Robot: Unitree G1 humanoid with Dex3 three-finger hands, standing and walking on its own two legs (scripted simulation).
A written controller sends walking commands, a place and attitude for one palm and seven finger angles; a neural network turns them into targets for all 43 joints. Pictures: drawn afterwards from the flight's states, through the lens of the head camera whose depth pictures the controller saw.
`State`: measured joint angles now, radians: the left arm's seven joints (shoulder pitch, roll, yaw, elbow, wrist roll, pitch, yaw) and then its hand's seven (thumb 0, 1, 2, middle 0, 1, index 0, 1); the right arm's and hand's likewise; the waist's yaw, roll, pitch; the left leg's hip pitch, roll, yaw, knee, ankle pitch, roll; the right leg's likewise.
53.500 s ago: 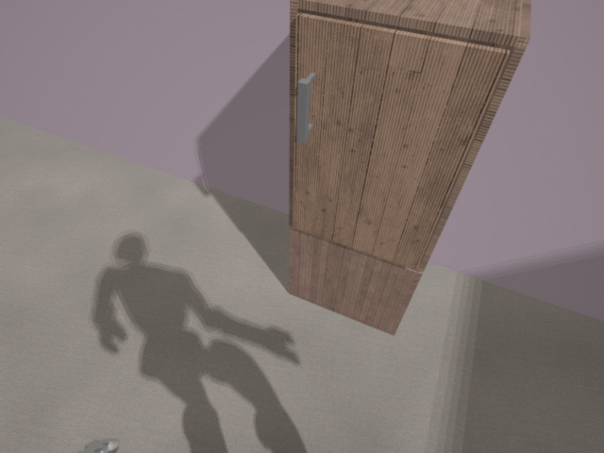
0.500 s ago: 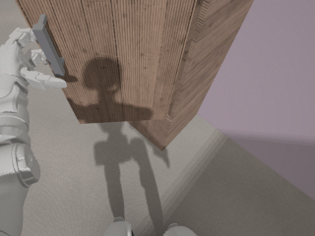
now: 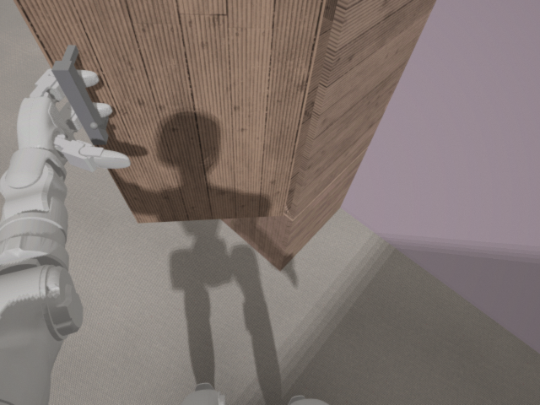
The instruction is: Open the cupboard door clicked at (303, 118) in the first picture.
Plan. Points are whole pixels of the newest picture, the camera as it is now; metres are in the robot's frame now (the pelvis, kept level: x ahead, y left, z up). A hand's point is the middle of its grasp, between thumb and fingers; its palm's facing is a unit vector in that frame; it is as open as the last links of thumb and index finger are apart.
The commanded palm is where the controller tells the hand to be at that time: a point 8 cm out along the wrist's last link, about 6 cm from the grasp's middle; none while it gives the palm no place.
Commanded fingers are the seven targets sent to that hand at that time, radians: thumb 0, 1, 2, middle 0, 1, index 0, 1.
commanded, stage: slide the fingers in behind the handle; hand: left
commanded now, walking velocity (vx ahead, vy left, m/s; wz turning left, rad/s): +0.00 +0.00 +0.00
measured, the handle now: (86, 98) +0.55 +0.24 +0.12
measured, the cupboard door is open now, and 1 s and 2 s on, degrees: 48 48 66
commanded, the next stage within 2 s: close the thumb around the handle in 0.60 s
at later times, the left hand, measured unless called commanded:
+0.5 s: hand (96, 128) +0.49 +0.22 +0.12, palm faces +0.05 -1.00 +0.01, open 14.0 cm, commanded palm +0.47 +0.26 +0.11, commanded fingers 0.00 -0.50 0.30 -0.30 -1.20 -0.30 -1.20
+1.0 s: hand (94, 126) +0.49 +0.22 +0.12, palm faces +0.05 -1.00 +0.01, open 11.4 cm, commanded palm +0.47 +0.26 +0.11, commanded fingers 0.00 0.40 0.68 -0.36 -1.30 -0.36 -1.30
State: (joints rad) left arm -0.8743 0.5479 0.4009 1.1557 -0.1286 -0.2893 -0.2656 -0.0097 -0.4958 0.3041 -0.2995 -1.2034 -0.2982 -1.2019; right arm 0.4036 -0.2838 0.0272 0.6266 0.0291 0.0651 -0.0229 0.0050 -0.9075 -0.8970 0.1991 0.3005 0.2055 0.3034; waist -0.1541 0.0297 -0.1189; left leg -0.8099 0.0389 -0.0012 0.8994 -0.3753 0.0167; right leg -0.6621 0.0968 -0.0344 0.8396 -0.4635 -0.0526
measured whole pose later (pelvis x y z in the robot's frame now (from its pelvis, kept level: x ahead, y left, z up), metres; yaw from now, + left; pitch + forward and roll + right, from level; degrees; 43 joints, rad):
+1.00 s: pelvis +0.00 +0.02 +0.00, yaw +0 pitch +16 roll -3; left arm -0.91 0.53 0.36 1.19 -0.13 -0.30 -0.23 -0.01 -0.10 0.47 -0.33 -1.25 -0.32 -1.24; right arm 0.42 -0.27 0.03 0.65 0.02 0.06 -0.02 0.01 -0.91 -0.90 0.20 0.30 0.21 0.30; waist -0.16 0.03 -0.11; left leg -0.83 0.03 0.00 0.91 -0.37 0.04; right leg -0.67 0.08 -0.03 0.84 -0.46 -0.03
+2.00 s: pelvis +0.01 +0.01 +0.02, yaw -2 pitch +10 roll -1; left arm -0.27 0.28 0.26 0.50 -0.26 -0.21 -0.20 0.01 0.72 0.74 -0.36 -1.35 -0.34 -1.32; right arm 0.36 -0.26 0.01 0.55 0.06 0.05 0.00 0.01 -0.91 -0.90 0.20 0.30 0.20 0.30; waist -0.07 0.04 -0.16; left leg -0.60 0.03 0.05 0.80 -0.38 0.03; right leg -0.48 0.08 0.02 0.76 -0.45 -0.04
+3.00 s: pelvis +0.01 -0.05 +0.02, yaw +4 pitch +2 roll +2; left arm 0.18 -0.05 -0.13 -0.05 -0.04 -0.07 0.44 0.01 -0.17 0.44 -0.30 -1.24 -0.32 -1.23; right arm 0.20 -0.22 0.01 0.59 -0.03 0.06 -0.03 0.01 -0.91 -0.90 0.20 0.30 0.20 0.30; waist 0.00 0.05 -0.09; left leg -0.42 0.00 -0.04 0.69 -0.31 -0.03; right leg -0.30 0.07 -0.07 0.72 -0.46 -0.11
